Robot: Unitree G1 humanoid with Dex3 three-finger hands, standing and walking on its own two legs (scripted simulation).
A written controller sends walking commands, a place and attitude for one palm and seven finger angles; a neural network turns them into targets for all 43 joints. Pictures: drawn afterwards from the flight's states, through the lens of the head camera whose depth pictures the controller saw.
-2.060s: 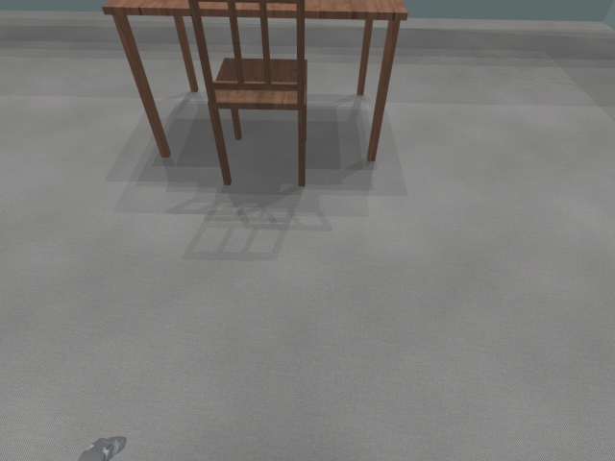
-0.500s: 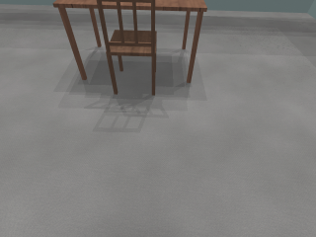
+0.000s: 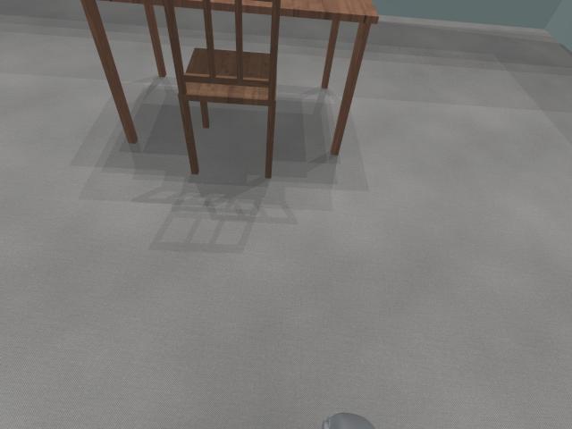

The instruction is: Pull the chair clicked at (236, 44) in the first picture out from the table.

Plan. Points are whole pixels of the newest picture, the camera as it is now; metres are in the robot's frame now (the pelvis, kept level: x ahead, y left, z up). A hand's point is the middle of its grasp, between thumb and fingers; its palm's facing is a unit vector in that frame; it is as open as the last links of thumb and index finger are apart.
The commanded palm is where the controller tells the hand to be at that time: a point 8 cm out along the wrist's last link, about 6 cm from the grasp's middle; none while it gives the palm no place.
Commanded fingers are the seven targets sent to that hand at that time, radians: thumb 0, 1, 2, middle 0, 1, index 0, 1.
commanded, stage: walk to a spot facing it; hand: left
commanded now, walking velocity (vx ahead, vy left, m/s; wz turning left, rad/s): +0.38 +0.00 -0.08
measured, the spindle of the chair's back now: (209, 39) +1.36 +0.32 -0.10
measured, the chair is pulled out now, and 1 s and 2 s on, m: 0.00 0.00 0.00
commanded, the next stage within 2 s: turn to face it in 1.14 s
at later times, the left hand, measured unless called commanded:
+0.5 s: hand (206, 363) +0.26 +0.14 -0.17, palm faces +0.05 -0.98 -0.21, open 7.2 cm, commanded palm none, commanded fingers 0.00 0.90 0.90 -0.20 -0.30 -0.20 -0.30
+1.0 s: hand (187, 267) +0.45 +0.22 -0.18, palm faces +0.09 -0.99 -0.14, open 7.4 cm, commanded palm none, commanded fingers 0.00 0.90 0.90 -0.20 -0.30 -0.20 -0.30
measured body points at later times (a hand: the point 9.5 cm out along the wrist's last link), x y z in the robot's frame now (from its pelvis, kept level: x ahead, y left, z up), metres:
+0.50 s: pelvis +0.23 -0.05 +0.00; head +0.23 -0.05 +0.45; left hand +0.25 +0.19 -0.16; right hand +0.28 -0.28 -0.15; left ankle +0.28 +0.10 -0.66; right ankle +0.22 -0.13 -0.74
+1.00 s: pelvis +0.44 +0.04 +0.00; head +0.45 +0.07 +0.45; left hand +0.45 +0.27 -0.17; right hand +0.47 -0.21 -0.13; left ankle +0.43 +0.09 -0.74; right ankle +0.47 -0.13 -0.64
